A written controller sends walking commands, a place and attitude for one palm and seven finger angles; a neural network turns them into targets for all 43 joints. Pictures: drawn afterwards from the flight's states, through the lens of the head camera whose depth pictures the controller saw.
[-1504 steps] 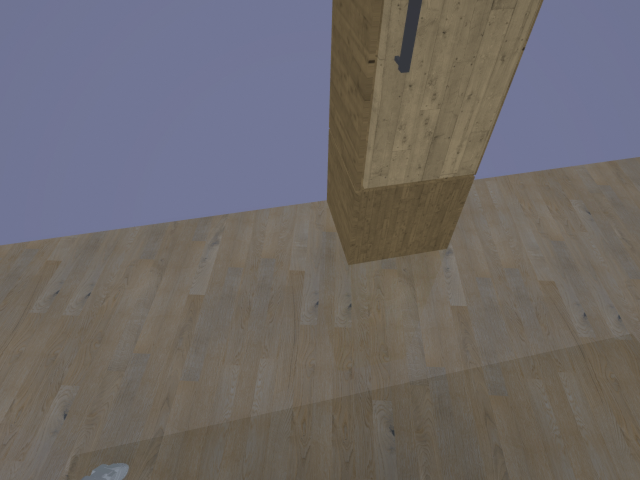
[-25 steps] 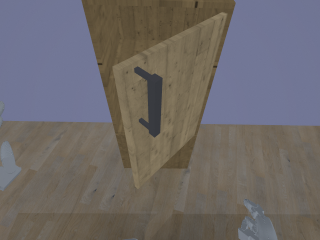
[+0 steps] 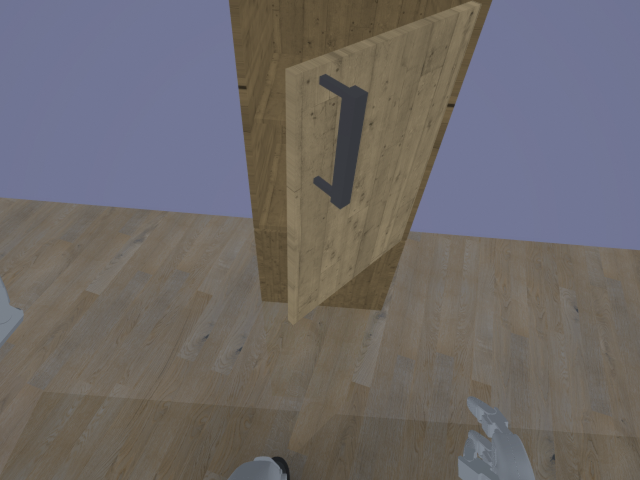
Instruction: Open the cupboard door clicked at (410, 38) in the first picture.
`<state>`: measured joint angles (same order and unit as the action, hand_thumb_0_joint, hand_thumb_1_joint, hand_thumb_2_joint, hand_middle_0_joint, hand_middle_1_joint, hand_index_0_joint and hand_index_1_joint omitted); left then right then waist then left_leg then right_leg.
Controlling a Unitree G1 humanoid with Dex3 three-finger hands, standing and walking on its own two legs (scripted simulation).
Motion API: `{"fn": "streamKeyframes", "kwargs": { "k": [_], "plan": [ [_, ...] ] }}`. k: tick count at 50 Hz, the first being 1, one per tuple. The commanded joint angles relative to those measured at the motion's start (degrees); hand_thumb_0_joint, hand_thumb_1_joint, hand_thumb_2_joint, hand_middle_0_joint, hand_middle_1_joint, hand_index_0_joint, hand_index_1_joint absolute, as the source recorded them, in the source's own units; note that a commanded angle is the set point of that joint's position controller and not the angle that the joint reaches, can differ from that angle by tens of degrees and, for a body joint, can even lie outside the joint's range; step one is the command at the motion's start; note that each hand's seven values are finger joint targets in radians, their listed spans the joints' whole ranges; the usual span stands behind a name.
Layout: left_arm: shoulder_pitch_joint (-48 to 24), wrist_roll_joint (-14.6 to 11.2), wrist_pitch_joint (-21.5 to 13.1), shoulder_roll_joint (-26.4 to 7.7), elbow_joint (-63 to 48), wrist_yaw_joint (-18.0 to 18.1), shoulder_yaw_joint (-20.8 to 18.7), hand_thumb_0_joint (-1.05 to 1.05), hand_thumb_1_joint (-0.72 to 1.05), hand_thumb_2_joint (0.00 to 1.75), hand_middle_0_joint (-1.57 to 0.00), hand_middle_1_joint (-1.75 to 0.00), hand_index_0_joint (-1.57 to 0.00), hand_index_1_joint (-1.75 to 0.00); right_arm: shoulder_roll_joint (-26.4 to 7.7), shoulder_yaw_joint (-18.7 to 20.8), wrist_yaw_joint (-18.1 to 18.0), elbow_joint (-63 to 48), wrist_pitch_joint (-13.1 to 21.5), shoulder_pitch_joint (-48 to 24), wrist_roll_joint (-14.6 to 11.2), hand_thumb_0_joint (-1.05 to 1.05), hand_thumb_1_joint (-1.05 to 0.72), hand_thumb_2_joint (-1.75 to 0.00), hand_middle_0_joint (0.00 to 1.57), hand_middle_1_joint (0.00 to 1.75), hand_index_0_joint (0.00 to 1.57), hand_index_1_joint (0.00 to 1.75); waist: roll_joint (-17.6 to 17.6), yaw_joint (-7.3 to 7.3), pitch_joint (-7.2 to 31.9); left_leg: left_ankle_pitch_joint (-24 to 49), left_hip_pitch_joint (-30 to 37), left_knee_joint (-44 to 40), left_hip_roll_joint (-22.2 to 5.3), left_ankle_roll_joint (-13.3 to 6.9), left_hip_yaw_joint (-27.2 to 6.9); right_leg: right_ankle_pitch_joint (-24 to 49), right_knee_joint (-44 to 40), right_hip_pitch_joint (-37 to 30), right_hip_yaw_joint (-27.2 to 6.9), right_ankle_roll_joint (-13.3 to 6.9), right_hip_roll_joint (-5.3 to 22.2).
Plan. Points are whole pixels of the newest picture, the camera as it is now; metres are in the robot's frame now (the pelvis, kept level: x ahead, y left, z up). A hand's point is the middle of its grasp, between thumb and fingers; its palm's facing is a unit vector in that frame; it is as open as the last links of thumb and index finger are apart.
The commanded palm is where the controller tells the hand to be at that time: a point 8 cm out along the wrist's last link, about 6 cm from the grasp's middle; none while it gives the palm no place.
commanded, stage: stop stepping back and stand still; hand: left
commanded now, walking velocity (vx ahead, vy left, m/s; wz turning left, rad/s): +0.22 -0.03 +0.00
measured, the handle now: (335, 146) +0.49 +0.03 +0.16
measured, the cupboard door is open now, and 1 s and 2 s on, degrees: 46 46 46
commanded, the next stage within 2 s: let the arm hang, fingers relaxed in 0.74 s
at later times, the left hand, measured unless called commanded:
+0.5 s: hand (43, 420) +0.13 +0.22 +0.18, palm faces +0.31 -0.84 -0.45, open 7.5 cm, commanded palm +0.07 +0.27 +0.19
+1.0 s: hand out of the picture +0.09 +0.22 -0.05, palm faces +0.02 -0.92 -0.39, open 7.4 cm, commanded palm none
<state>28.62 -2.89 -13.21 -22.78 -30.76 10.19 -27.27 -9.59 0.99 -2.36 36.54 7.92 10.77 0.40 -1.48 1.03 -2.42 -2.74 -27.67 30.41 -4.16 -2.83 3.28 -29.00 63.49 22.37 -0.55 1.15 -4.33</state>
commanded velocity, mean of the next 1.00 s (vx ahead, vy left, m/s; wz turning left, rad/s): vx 0.14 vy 0.03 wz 0.00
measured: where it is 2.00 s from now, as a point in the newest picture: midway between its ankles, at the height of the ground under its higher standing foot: outside the picture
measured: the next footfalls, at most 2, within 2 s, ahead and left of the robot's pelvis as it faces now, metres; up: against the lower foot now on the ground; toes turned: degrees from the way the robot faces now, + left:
right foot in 0.12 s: -0.09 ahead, -0.10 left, +0.00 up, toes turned -9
left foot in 0.28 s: +0.04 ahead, +0.08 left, +0.00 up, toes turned -2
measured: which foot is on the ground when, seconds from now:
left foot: down 0.00-0.12, up 0.14-0.26, down 0.28-0.54, up 0.56-0.84, down 0.86-1.00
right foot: up 0.00-0.10, down 0.12-1.00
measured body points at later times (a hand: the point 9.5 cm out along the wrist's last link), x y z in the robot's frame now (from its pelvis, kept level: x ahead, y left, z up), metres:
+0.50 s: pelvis -0.10 -0.02 +0.01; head -0.11 +0.00 +0.46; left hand +0.11 +0.26 +0.21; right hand +0.01 -0.28 -0.06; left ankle -0.01 +0.08 -0.72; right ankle -0.14 -0.10 -0.71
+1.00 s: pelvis -0.12 +0.00 +0.00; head -0.12 -0.03 +0.45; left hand +0.08 +0.27 -0.02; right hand +0.01 -0.26 -0.13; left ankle -0.08 +0.13 -0.72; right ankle -0.13 -0.09 -0.72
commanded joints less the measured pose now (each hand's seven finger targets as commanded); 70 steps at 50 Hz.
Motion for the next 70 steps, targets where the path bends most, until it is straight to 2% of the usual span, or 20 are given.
{"fn": "streamKeyframes", "kwargs": {
  "k": [1,4,6,7,9,14,16,18,20,24,26,28,30,33,41,42,46,49,55,70],
  "plan": [
    [-3.3,-0.5,-3.8,-9.3,-15.7,0.4,-2.2,0.0,0.9,0.9,-0.2,-0.3,-0.2,-0.3,-8.8,2.5,-0.1,-7.5,4.3,-3.5,-0.2,0.0,-0.9,-0.9,0.2,0.3,0.2,0.3,-15.8,-0.95,11.5,-26.3,10.5,-24.3,-9.3,0.1,-11.3,-5.9,-19.3,-9.8,6.0,-1.7,-1.6],
    [0.5,-1.2,-3.5,-11.8,-13.7,-0.7,-4.9,0.0,0.9,0.9,-0.2,-0.3,-0.2,-0.3,-7.6,1.6,0.2,-8.4,3.4,-2.8,-0.3,0.0,-0.9,-0.9,0.2,0.3,0.2,0.3,-9.8,-0.13,11.0,-18.5,15.4,-13.0,-1.3,5.9,-2.2,-0.7,-49.5,-13.4,4.9,-4.7,1.1],
    [2.1,-1.4,-4.2,-17.3,-14.5,-0.6,-10.1,0.0,0.9,0.9,-0.2,-0.3,-0.2,-0.3,-7.3,1.3,0.2,-7.7,1.3,-2.8,0.1,0.0,-0.9,-0.9,0.2,0.3,0.2,0.3,7.8,-0.3,9.8,-13.7,19.1,16.6,3.8,5.0,-0.7,12.5,-55.9,3.0,-13.6,-9.4,19.4],
    [2.2,-1.8,-3.9,-18.0,-14.2,-0.1,-10.6,0.0,0.9,0.9,-0.2,-0.3,-0.2,-0.3,-7.2,0.5,0.2,-8.2,0.8,-2.6,0.6,0.0,-0.9,-0.9,0.2,0.3,0.2,0.3,5.3,-0.38,12.8,-15.6,10.3,22.5,3.4,4.7,-1.9,25.4,-50.9,-5.6,-11.5,-12.0,22.4],
    [1.1,-1.7,-1.2,-11.5,-8.7,-1.2,-5.9,0.0,0.9,0.9,-0.2,-0.3,-0.2,-0.3,-8.3,1.6,-0.6,-9.4,0.6,-3.5,-1.8,0.0,-0.9,-0.9,0.2,0.3,0.2,0.3,15.0,-1.71,5.8,-13.0,0.4,22.1,3.3,3.8,-4.6,37.2,-45.1,-10.3,-11.0,-8.9,17.8],
    [-6.2,-0.2,-1.6,-10.8,-5.3,-0.4,-2.7,0.0,0.9,0.9,-0.2,-0.3,-0.2,-0.3,-10.1,1.3,-2.4,-7.8,1.6,-3.1,-1.2,0.0,-0.9,-0.9,0.2,0.3,0.2,0.3,0.6,-2.41,7.7,1.0,20.1,-4.3,2.3,-0.6,-2.6,37.9,-32.6,-11.3,-3.3,-2.6,10.6],
    [-4.3,0.0,-2.0,-11.7,-5.2,-0.1,-3.0,0.0,0.9,0.9,-0.2,-0.3,-0.2,-0.3,-10.8,1.4,-2.6,-8.2,2.2,-2.7,-1.1,0.0,-0.9,-0.9,0.2,0.3,0.2,0.3,-7.7,-2.15,11.2,13.7,29.3,-4.6,-6.2,-5.9,-16.5,23.7,-22.6,-1.4,0.5,0.4,4.3],
    [-5.0,0.2,-2.1,-11.7,-10.1,-0.3,-2.0,0.0,0.9,0.9,-0.2,-0.3,-0.2,-0.3,-9.8,1.5,-1.9,-7.6,3.0,-3.2,0.0,0.0,-0.9,-0.9,0.2,0.3,0.2,0.3,-8.7,-2.02,9.1,-8.2,19.9,-17.1,-13.0,-8.3,-29.2,-3.9,-11.9,-1.7,-1.6,-0.7,3.1],
    [0.8,0.3,-1.6,-11.8,-10.1,0.1,-3.7,0.0,0.9,0.9,-0.2,-0.3,-0.2,-0.3,-9.4,1.6,-1.5,-7.7,3.1,-4.3,-0.1,0.0,-0.9,-0.9,0.2,0.3,0.2,0.3,-7.1,-1.14,5.1,-29.0,7.0,-22.7,-9.6,-6.3,-20.7,0.0,-16.6,-9.3,1.1,-1.7,3.6],
    [6.1,0.8,-1.4,-11.4,-9.1,0.3,-4.9,0.0,0.9,0.9,-0.2,-0.3,-0.2,-0.3,-9.4,1.5,-1.9,-9.1,1.8,-4.2,0.2,0.0,-0.9,-0.9,0.2,0.3,0.2,0.3,-14.6,-0.79,3.6,-38.1,-7.6,-21.4,-4.1,-0.9,-9.8,2.0,-31.2,-24.9,8.0,-2.8,1.3],
    [6.3,1.3,-1.6,-13.0,-8.0,0.0,-6.4,0.0,0.9,0.9,-0.2,-0.3,-0.2,-0.3,-8.7,1.9,-2.0,-9.4,0.7,-3.5,0.3,0.0,-0.9,-0.9,0.2,0.3,0.2,0.3,-3.0,-0.64,3.5,-31.8,-8.1,-3.5,1.4,1.3,-4.5,0.3,-43.8,-22.9,-0.6,-5.2,7.0],
    [-1.0,0.7,-2.3,-13.8,-9.0,-0.3,-6.1,0.0,0.9,0.9,-0.2,-0.3,-0.2,-0.3,-9.7,3.0,-1.9,-9.1,0.3,-3.3,0.3,0.0,-0.9,-0.9,0.2,0.3,0.2,0.3,13.9,-0.77,1.1,-22.7,-11.2,30.3,5.1,3.4,-4.0,-15.7,-58.4,-8.7,-33.3,-14.0,26.3],
    [-2.6,1.0,-3.3,-11.7,-2.5,-0.5,-5.0,0.0,0.9,0.9,-0.2,-0.3,-0.2,-0.3,-9.2,2.2,-1.8,-6.9,1.3,-0.2,0.6,0.0,-0.9,-0.9,0.2,0.3,0.2,0.3,5.6,-2.99,0.0,-15.8,-8.9,35.8,1.9,3.8,-6.0,-10.2,-56.1,-4.4,-22.8,-12.2,22.7],
    [-6.7,1.7,-3.6,-9.8,2.3,-1.1,-1.1,0.0,0.9,0.9,-0.2,-0.3,-0.2,-0.3,-9.6,2.0,-2.6,-6.2,1.5,-1.7,0.0,0.0,-0.9,-0.9,0.2,0.3,0.2,0.3,5.7,-2.44,-1.4,-12.4,-5.4,28.1,1.1,3.2,-3.2,1.4,-53.9,-4.8,-12.6,-9.3,19.2],
    [-2.2,1.1,-3.6,-11.0,-6.8,0.6,-3.5,0.0,0.9,0.9,-0.2,-0.3,-0.2,-0.3,-8.9,1.9,-2.9,-7.7,3.6,-2.5,0.2,0.0,-0.9,-0.9,0.2,0.3,0.2,0.3,5.8,-0.22,5.3,-9.4,16.6,-7.4,3.1,1.1,0.6,16.2,-43.6,-11.8,-6.6,-4.9,13.6],
    [-3.8,6.7,7.7,1.9,38.9,-8.1,20.4,0.0,0.9,0.9,-0.2,-0.3,-0.2,-0.3,-17.2,3.5,3.7,6.5,2.9,-0.3,0.7,0.0,-0.9,-0.9,0.2,0.3,0.2,0.3,-1.0,-4.23,2.7,12.6,13.5,3.6,-2.4,-0.5,-6.2,32.1,-28.8,-1.8,2.4,-2.6,14.8],
    [-5.3,5.2,13.0,5.2,45.5,-9.9,21.9,0.0,0.9,0.9,-0.2,-0.3,-0.2,-0.3,-12.8,1.7,2.4,1.6,-4.7,-1.2,1.6,0.0,-0.9,-0.9,0.2,0.3,0.2,0.3,3.0,0.72,6.8,8.4,3.3,-1.6,-7.1,-4.3,-14.5,14.2,-25.9,-9.6,3.3,-1.3,7.2],
    [-11.3,5.1,12.2,-0.1,57.5,-10.1,22.1,0.0,0.9,0.9,-0.2,-0.3,-0.2,-0.3,-11.0,1.3,2.0,4.7,-6.0,-1.7,1.3,0.0,-0.9,-0.9,0.2,0.3,0.2,0.3,19.7,-0.42,6.3,-2.4,7.3,6.0,2.9,2.0,-3.3,33.6,-38.2,-11.9,-4.7,-5.4,16.6],
    [-14.0,3.6,13.2,3.7,78.7,-9.1,25.0,0.0,0.9,0.9,-0.2,-0.3,-0.2,-0.3,-8.5,-0.3,1.4,15.0,-7.7,-0.8,1.2,0.0,-0.9,-0.9,0.2,0.3,0.2,0.3,-8.3,-0.83,4.0,3.1,13.8,-6.4,-1.3,1.1,-7.7,20.5,-38.3,-13.4,1.1,-2.1,10.3],
    [-8.0,3.6,12.8,7.5,96.5,-8.8,25.8,0.0,0.9,0.9,-0.2,-0.3,-0.2,-0.3,-6.6,0.1,0.4,25.7,-8.0,6.5,0.6,0.0,-0.9,-0.9,0.2,0.3,0.2,0.3,0.4,-1.36,-0.9,-9.5,15.0,-13.0,-1.4,1.0,-8.5,15.0,-44.8,-12.7,2.6,-2.7,10.8]
  ]
}}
